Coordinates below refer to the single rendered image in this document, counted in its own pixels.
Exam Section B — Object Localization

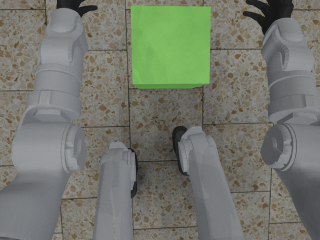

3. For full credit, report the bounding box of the robot left hand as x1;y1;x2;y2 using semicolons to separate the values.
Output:
57;0;98;18

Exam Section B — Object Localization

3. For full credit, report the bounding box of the left robot thigh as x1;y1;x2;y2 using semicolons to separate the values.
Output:
92;148;136;240

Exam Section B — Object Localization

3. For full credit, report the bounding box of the robot left foot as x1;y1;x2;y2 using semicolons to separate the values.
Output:
128;148;138;199

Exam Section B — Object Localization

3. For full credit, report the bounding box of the carton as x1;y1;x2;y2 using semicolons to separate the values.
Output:
130;6;211;89

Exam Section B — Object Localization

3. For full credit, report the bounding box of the robot right hand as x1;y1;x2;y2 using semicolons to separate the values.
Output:
242;0;294;35

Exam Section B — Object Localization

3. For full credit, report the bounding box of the robot right forearm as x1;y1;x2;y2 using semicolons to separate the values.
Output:
261;17;320;126

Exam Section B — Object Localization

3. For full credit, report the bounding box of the right robot upper arm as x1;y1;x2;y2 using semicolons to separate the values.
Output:
260;122;320;240

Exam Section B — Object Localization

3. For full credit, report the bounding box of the left robot upper arm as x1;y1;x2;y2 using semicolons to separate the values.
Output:
0;122;88;240

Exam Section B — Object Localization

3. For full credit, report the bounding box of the robot left forearm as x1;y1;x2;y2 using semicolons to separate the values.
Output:
11;8;89;169

